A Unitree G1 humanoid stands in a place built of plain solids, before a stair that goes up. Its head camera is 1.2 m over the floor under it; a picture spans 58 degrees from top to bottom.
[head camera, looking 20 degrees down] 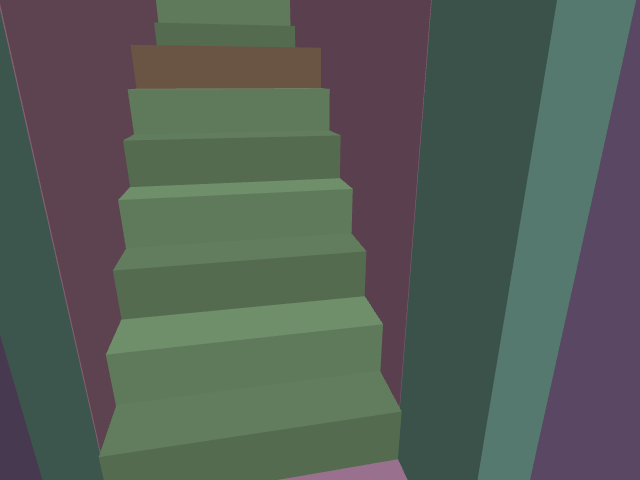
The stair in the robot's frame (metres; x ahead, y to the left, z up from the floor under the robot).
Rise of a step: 0.19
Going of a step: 0.22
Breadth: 0.91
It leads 11 degrees to the left of straight ahead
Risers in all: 7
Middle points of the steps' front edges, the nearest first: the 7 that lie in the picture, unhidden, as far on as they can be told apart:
1.03 0.18 0.20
1.24 0.22 0.40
1.46 0.27 0.59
1.67 0.31 0.79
1.88 0.35 0.98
2.09 0.40 1.17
2.31 0.44 1.37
